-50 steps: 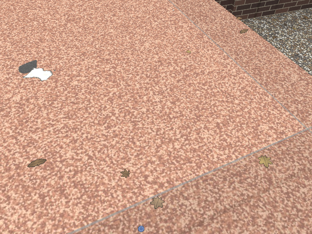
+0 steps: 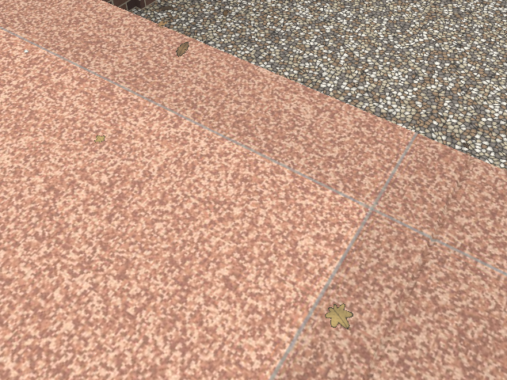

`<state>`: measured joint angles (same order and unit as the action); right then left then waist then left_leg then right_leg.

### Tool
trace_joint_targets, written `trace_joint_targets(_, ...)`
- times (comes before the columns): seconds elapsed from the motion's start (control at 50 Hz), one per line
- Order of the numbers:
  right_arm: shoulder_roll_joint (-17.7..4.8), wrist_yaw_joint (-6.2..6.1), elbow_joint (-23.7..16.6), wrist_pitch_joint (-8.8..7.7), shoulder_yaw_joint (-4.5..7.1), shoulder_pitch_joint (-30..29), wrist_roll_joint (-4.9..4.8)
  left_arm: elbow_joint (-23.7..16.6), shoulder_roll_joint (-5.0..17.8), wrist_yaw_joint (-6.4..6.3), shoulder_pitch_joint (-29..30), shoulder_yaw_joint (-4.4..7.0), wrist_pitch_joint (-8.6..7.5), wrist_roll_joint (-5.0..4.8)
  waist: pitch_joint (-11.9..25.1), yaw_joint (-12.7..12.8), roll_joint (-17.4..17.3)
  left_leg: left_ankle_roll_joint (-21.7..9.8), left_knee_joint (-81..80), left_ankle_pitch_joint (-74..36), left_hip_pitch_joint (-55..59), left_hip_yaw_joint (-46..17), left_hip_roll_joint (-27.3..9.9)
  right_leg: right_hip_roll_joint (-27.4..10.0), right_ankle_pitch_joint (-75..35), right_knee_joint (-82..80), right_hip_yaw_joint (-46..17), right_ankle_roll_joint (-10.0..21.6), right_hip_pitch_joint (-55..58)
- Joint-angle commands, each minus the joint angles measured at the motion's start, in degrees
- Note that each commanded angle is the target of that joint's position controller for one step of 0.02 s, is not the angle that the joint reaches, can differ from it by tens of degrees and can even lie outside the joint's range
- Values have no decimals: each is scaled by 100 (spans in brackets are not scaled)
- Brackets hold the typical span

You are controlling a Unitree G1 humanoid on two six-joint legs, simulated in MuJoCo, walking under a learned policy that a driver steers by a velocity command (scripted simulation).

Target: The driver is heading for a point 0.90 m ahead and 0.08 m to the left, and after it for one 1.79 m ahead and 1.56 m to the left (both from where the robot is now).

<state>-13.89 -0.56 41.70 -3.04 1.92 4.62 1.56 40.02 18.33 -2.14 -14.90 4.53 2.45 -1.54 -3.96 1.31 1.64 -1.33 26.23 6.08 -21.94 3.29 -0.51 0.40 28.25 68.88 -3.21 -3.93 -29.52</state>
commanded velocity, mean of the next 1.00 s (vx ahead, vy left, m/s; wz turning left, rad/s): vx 0.03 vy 0.00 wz -0.21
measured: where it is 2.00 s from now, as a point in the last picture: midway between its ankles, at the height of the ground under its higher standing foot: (309, 336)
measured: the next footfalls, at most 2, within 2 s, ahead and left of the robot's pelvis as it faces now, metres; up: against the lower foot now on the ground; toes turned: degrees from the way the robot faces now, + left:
right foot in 0.26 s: +0.08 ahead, -0.14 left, +0.00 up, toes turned -9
left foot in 0.60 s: +0.09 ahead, +0.10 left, +0.00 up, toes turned -9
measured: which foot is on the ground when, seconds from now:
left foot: down 0.00-0.26, up 0.28-0.58, down 0.60-1.00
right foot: up 0.00-0.24, down 0.26-1.00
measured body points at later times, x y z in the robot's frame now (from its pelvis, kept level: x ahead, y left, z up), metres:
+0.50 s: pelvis +0.04 -0.04 +0.01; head +0.06 -0.07 +0.46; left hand +0.25 +0.18 -0.07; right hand +0.10 -0.34 -0.12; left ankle +0.06 +0.11 -0.69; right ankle +0.04 -0.14 -0.73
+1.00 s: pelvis +0.04 -0.03 +0.00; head +0.04 -0.03 +0.45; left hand +0.19 +0.22 -0.12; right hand +0.08 -0.30 -0.13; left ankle +0.05 +0.10 -0.73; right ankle +0.04 -0.14 -0.73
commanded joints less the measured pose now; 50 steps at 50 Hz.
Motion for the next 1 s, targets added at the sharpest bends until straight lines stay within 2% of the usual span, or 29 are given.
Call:
trace_joint_targets(0.02, -962, -56, -236, 3, 291, 9, -2, -470, 218, -24, -385, 83, 36, 38, 884, -10, -995, -1280, -1051, -1942, 976, -932, -1527, -314, -312, -615, 115, -71, -105)
trace_joint_targets(0.08, -1094, -89, -235, 83, 355, -119, -78, -628, 241, 48, -133, 66, 45, 72, 1170, -50, -890, -1337, -1095, -1803, 1123, -655, -1730, -456, -866, -1388, 164, 12, 263)
trace_joint_targets(0.12, -1166, -77, -227, 145, 381, -197, -114, -705, 296, 116, 9, 78, 79, 68, 1095, -71, -948, -1265, -1146, -1242, 997, -428, -1726, -446, -1052, -1836, 290, 108, 563)
trace_joint_targets(0.18, -1269, -20, -100, 198, 406, -38, -201, -834, 338, 191, 225, 89, 104, 105, 955, -143, -960, -1170, -1015, -741, 1056, -432, -1772, -318, -955, -2568, 411, 300, 891)
trace_joint_targets(0.22, -1281, 0, -22, 240, 392, -94, -310, -760, 304, 233, 24, 104, 78, 132, 940, 44, -888, -914, -624, -454, 1012, -323, -1668, -136, -1474, -3667, 592, 520, 1463)
trace_joint_targets(0.24, -1117, 12, 80, 256, 340, 85, -331, -685, 400, 225, -113, 145, 60, 160, 934, 67, -762, -634, -280, -150, 753, -174, -1480, -39, -1851, -4213, 551, 668, 1984)
trace_joint_targets(0.26, -783, 56, 171, 254, 237, 389, -216, -712, 716, 169, -195, 221, 46, 171, 988, -37, 44, -105, 585, 692, 184, 291, -1060, -668, -3000, -4744, -326, 916, 2637)
trace_joint_targets(0.28, -500, 107, -27, 235, 111, 443, 38, -955, 1201, 84, 93, 254, 44, 251, 912, -284, 1602, 484, 1920, 2794, -1056, 643, -268, -2049, -4237, -4899, -2041, 1774, 2911)
trace_joint_targets(0.3, -931, 33, -65, 255, 263, -15, -48, -913, 1010, 116, -72, 207, -65, 377, 1025, 187, 1071, 539, 3012, 3189, -1070, -149, -246, -2285, -4103, -4998, -2119, 2346, 2258)
trace_joint_targets(0.32, -1042, 7, -40, 294, 319, -5, -183, -835, 883, 144, 106, 150, -169, 384, 886, 53, 828, 496, 3424, 2873, -1089, -341, -292, -1958, -3912, -5008, -1643, 2199, 2092)
trace_joint_targets(0.34, -1006, -24, 84, 331, 339, 173, -208, -800, 778, 157, 404, 126, -238, 309, 814, -96, 694, 477, 3473, 2497, -1096, -416, -329, -1628, -3654, -4986, -1251, 1896, 2053)
trace_joint_targets(0.36, -1026, -66, 201, 363, 363, 270, -157, -798, 646, 154, 622, 77, -273, 253, 808, -155, 638, 507, 3476, 2183, -1067, -453, -353, -1482, -3687, -4957, -1045, 1713, 2051)
trace_joint_targets(0.38, -1013, -82, 257, 388, 372, 356, -122, -774, 540, 137, 765, 21, -291, 235, 822, -236, 623, 560, 3572, 1927, -837, -442, -323, -1388, -4117, -4915, -853, 1680, 1899)
trace_joint_targets(0.42, -856, -80, 319, 391, 332, 504, -164, -718, 343, 119, 861, -54, -304, 263, 948, -327, 580, 622, 3246, 1631, -496, -425, -295, -1240, -4340, -4868, -605, 1667, 1898)
trace_joint_targets(0.48, -629, -65, 265, 392, 204, 248, -169, -575, 350, 113, 790, -42, -277, 245, 916, -124, 608, 619, 2000, 1631, -87, -379, -307, -1208, -3966, -4786, -646, 1679, 2061)
trace_joint_targets(0.52, -692, -51, 251, 398, 194, 226, -186, -450, 415, 124, 705, -24, -244, 247, 905, -34, 645, 590, 1462, 1691, 184, -333, -260, -1305, -3726, -4774, -871, 1776, 2093)
trace_joint_targets(0.56, -686, -33, 339, 386, 182, 412, -191, -349, 329, 137, 804, -66, -233, 202, 836, -155, 598, 500, 576, 1219, 607, -275, -210, -1239, -3369, -4704, -956, 1688, 1974)
trace_joint_targets(0.58, -640, -14, 414, 362, 156, 569, -147, -273, 257, 146, 814, -96, -235, 157, 779, -291, 491, 405, -254, 410, 1026, -245, -184, -1115, -3083, -4661, -895, 1508, 1808)
trace_joint_targets(0.6, -767, -10, 452, 341, 157, 653, -58, -179, 178, 154, 633, -122, -272, 162, 821, -263, 295, 290, -494, -330, 1491, -491, -349, -943, -2641, -4642, -854, 1233, 1606)
trace_joint_targets(0.62, -1107, -30, 443, 336, 207, 722, -16, -137, 122, 180, 467, -140, -323, 259, 865, -62, -225, 120, -338, -1294, 1783, -880, -783, -604, -2051, -4402, -589, 961, 1376)
trace_joint_targets(0.64, -1238, -17, 564, 334, 263, 549, -106, -110, 86, 198, 299, -115, -348, 280, 775, 198, -908, -125, -171, -380, 1264, -794, -789, -237, -1632, -4544, -172, 741, 1546)
trace_joint_targets(0.66, -887, 23, 501, 301, 196, 391, -129, -73, 228, 184, 673, -107, -334, 313, 602, -60, -757, -138, -356, 434, 792, -781, -642, -174, -1614, -4416, -95, 610, 1847)
trace_joint_targets(0.68, -755, 23, 539, 263, 150, 364, -76, -91, 248, 160, 866, -74, -307, 272, 522, -101, -686, -51, -452, 740, 620, -752, -591, -187, -1675, -4343, -83, 620, 1921)
trace_joint_targets(0.7, -762, 15, 568, 222, 140, 338, -54, -59, 181, 125, 901, -78, -266, 250, 470, -105, -653, 34, -475, 748, 565, -702, -530, -228, -1816, -4331, -119, 664, 1942)
trace_joint_targets(0.76, -698, -25, 715, 141, 102, 496, -83, 82, 112, 95, 769, -63, -212, 247, 415, -136, -487, 121, -412, 718, 656, -614, -454, -256, -1961, -4398, -169, 712, 1890)
trace_joint_targets(0.94, -656, -109, 1003, 181, 62, 589, -103, 648, 71, 60, 573, -20, -272, 207, 353, -185, -143, 91, -366, 654, 803, -542, -344, -245, -2111, -4471, -117, 613, 1868)
trace_joint_targets(0.96, -642, -115, 1081, 194, 62, 695, -114, 750, 66, 48, 471, -17, -264, 197, 463, -185, -141, 61, -387, 1206, 827, -484, -280, -174, -1508, -4472, -46, 630, 1903)
trace_joint_targets(1.0, -758, -147, 1103, 222, 114, 730, -192, 841, 187, 18, 375, 41, -253, 124, 157, -161, -217, -143, -337, 2770, 509, -519, -215, -24, 416, -4358, 51, 749, 1484)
